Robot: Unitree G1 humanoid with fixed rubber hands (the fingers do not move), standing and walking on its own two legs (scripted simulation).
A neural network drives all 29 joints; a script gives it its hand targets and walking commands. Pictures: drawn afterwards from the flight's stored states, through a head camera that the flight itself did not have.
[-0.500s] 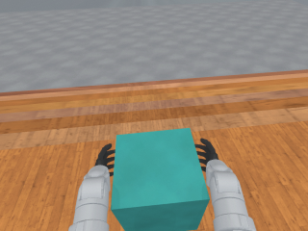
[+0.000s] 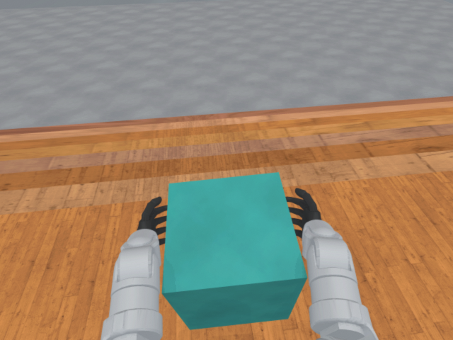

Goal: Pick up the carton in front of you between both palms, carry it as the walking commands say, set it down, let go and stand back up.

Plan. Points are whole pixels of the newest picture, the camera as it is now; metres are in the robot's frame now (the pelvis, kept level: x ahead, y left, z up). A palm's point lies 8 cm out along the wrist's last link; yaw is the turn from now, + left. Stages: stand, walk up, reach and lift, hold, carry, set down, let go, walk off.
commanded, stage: reach and lift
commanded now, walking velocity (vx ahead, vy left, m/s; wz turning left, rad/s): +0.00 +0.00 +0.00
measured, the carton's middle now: (231, 255) +0.30 +0.00 -0.03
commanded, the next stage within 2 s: hold in 0.40 s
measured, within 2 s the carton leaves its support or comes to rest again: neither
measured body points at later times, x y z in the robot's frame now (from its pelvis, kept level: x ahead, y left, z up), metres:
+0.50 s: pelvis +0.02 -0.01 +0.01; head -0.01 -0.01 +0.45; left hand +0.31 +0.15 +0.04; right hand +0.32 -0.15 +0.04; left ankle +0.02 +0.12 -0.74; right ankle +0.03 -0.12 -0.74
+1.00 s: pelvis +0.01 +0.00 +0.00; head -0.03 -0.02 +0.45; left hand +0.32 +0.15 +0.06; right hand +0.33 -0.16 +0.07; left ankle +0.02 +0.12 -0.74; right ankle +0.02 -0.12 -0.73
